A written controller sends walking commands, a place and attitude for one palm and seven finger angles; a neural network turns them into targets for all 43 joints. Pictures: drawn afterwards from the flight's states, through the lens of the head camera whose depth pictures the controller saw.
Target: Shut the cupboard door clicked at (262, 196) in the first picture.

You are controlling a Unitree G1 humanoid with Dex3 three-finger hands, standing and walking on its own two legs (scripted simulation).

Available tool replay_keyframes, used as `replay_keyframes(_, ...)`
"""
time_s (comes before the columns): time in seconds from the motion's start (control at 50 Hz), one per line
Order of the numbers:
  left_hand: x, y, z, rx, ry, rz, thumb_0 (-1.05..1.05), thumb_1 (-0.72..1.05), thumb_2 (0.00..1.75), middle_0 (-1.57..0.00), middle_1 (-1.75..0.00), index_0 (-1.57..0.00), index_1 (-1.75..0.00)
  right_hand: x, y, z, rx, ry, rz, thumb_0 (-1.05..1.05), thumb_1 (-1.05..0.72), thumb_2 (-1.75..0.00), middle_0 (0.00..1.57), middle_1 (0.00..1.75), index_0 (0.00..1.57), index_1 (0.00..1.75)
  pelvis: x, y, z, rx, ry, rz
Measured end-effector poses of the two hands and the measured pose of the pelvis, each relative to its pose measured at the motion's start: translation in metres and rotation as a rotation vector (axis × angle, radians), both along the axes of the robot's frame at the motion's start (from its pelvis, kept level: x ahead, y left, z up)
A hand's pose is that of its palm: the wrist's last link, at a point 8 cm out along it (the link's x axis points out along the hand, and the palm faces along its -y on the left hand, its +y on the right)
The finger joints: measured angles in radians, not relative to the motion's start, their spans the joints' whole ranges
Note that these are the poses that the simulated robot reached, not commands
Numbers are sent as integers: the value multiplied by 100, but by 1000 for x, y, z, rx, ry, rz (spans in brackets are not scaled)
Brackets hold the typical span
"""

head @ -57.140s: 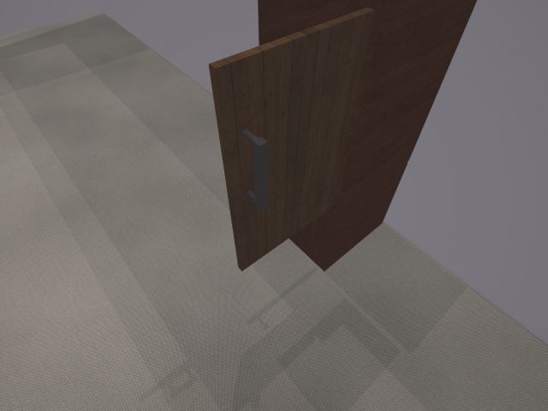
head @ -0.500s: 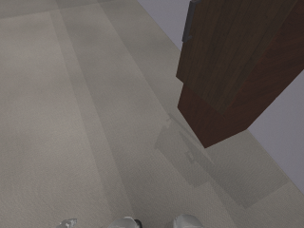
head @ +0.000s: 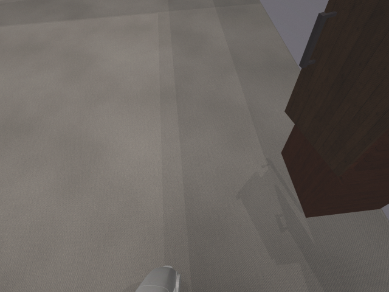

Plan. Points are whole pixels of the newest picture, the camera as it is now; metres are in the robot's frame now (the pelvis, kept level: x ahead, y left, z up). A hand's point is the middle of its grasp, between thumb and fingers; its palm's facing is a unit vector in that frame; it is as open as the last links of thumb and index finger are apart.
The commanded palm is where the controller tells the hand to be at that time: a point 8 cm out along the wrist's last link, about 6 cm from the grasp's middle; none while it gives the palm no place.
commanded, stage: walk to a spot facing it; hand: left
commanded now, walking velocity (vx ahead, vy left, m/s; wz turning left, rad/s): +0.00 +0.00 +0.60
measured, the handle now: (316, 41) +0.82 -0.38 +0.03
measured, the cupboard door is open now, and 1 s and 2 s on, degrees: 14 14 14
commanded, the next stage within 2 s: turn to face it in 1.46 s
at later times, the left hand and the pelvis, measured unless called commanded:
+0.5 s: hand out of the picture +0.07 +0.28 -0.16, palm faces +0.29 -0.93 -0.20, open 7.4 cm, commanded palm none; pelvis +0.04 +0.05 +0.01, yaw +16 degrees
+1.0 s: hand (103, 286) +0.15 +0.23 -0.15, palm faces +0.58 -0.78 -0.23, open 7.3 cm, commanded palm none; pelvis +0.21 +0.04 +0.01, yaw +35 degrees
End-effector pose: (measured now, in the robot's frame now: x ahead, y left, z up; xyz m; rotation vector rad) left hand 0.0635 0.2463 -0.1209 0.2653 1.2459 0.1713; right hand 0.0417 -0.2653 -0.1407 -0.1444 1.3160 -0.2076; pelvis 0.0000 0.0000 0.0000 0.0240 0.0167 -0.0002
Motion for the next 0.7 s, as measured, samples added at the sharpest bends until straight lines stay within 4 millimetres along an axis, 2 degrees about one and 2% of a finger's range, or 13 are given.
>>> replay_keyframes(0.1,-40,3,-11,-33,28,115,0,91,90,-20,-30,-20,-30,37,15,0,-6,9,122,1,-90,-90,20,30,20,30,2,5,-3,-2,-3,84)
replay_keyframes(0.22,-90,27,-41,-79,84,249,0,91,90,-20,-30,-20,-30,106,56,6,-45,-107,286,1,-90,-90,20,30,20,30,4,27,-19,-16,-2,169)
replay_keyframes(0.26,-101,36,-47,-88,113,276,0,91,90,-20,-30,-20,-30,123,70,13,-54,-160,326,1,-90,-90,20,30,20,30,4,34,-20,-16,-7,177)
replay_keyframes(0.3,-102,44,-45,-91,125,287,0,91,90,-20,-30,-20,-30,132,80,23,-62,-198,346,1,-90,-90,20,30,20,30,7,39,-15,-29,-11,187)
replay_keyframes(0.36,-86,56,-35,-96,76,298,1,91,90,-20,-30,-20,-30,133,90,33,-70,-211,364,1,-90,-90,20,30,20,30,13,46,-6,-46,-16,220)
replay_keyframes(0.48,-28,77,-13,-78,-95,296,1,91,90,-20,-30,-19,-30,117,94,34,-53,-130,368,1,-90,-90,20,30,20,30,33,52,5,-47,-26,278)
replay_keyframes(0.6,39,82,5,-48,-200,277,0,91,90,-19,-30,-19,-30,101,82,20,-26,4,336,1,-90,-90,20,30,20,30,66,49,5,-29,-19,325)
replay_keyframes(0.7,99,75,13,-16,-252,253,0,91,90,-20,-30,-19,-30,106,64,1,-5,120,313,1,-90,-90,20,30,20,30,107,39,-3,-7,-8,358)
